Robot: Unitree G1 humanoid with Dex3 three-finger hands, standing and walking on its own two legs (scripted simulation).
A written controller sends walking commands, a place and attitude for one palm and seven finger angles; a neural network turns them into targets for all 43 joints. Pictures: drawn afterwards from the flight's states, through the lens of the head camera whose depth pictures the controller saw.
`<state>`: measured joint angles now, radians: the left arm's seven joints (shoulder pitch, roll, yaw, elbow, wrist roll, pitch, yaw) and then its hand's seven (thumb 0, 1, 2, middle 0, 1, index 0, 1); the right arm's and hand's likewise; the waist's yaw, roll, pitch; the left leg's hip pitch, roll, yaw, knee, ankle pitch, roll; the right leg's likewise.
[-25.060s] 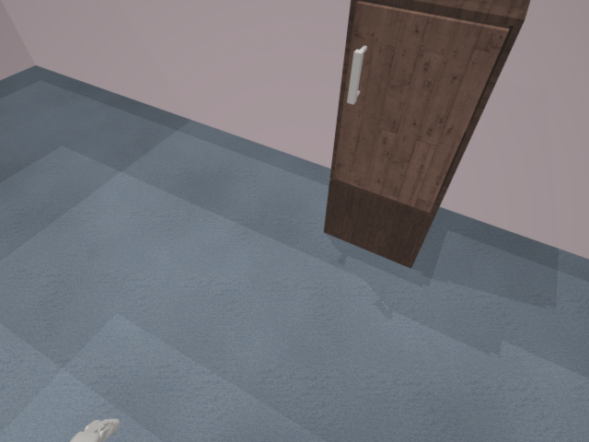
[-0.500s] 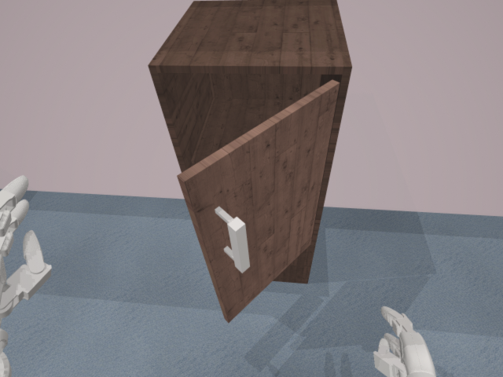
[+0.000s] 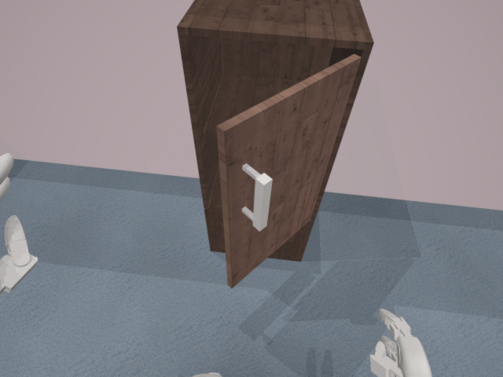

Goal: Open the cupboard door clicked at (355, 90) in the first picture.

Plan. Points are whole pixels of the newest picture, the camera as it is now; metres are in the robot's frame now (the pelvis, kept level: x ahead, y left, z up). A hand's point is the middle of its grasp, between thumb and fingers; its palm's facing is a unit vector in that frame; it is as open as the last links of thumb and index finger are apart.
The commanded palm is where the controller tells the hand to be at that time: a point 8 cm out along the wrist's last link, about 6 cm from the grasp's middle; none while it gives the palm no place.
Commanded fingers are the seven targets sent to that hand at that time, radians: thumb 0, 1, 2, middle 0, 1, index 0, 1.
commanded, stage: step back with the hand held close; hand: left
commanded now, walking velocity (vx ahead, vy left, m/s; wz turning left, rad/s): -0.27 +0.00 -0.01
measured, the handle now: (254, 198) +0.43 +0.02 +0.01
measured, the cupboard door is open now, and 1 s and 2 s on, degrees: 50 50 50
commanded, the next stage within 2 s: stop stepping back and stand still in 0.52 s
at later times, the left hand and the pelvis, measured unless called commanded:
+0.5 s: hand out of the picture +0.11 +0.27 +0.18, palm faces +0.39 -0.81 -0.43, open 7.4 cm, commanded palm +0.04 +0.30 +0.19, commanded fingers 0.00 0.90 0.90 -0.20 -0.30 -0.20 -0.30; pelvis -0.11 +0.01 +0.01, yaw -3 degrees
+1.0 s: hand out of the picture +0.01 +0.22 +0.17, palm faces +0.26 -0.82 -0.51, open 7.4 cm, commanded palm -0.05 +0.27 +0.19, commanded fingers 0.00 0.90 0.90 -0.20 -0.30 -0.20 -0.30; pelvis -0.22 -0.01 +0.00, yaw -6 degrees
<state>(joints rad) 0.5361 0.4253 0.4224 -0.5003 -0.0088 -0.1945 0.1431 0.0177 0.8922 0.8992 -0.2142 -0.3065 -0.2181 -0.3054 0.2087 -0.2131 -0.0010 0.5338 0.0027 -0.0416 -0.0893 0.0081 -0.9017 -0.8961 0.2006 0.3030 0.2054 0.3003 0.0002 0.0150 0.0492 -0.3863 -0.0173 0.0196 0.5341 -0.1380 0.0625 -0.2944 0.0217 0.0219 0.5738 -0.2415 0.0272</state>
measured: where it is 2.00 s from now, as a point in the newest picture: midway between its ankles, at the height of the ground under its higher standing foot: outside the picture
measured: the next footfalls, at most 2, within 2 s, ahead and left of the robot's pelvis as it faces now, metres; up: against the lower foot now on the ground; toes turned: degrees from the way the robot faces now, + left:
right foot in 0.62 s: -0.19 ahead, -0.11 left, +0.00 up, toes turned -8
left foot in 0.76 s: -0.07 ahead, +0.07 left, +0.00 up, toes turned -7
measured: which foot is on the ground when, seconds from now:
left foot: down 0.00-0.62, up 0.64-0.74, down 0.76-0.96, up 0.98-1.00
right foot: down 0.00-0.26, up 0.28-0.60, down 0.62-1.00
